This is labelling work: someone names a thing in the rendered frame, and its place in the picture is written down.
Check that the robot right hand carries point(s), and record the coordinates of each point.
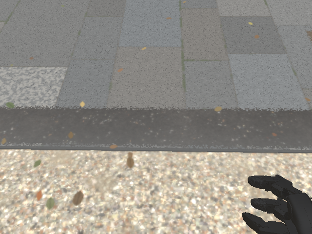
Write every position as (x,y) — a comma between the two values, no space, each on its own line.
(296,213)

